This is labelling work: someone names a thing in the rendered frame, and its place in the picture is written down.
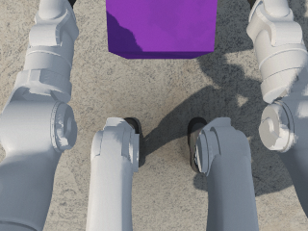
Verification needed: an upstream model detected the robot right thigh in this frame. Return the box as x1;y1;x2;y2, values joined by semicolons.
196;126;259;231

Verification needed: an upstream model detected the robot left forearm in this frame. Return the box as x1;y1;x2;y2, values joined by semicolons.
0;0;80;148

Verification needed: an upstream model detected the carton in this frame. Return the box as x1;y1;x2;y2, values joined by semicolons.
105;0;218;60

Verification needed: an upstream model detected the robot left foot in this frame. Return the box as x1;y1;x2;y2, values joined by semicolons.
124;117;140;134

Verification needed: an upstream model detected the robot left upper arm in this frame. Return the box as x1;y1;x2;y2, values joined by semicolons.
0;100;78;231

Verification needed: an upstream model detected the robot right forearm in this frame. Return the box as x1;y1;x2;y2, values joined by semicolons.
246;0;308;104

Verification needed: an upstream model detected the robot right upper arm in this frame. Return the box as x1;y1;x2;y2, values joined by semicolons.
258;99;308;218

